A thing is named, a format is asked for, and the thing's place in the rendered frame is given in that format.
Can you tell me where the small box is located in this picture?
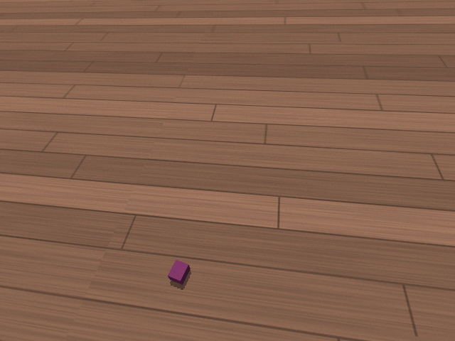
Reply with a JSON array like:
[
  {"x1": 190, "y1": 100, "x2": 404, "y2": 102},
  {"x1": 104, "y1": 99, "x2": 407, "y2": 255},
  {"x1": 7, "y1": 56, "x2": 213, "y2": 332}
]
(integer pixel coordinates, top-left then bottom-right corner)
[{"x1": 168, "y1": 260, "x2": 191, "y2": 285}]

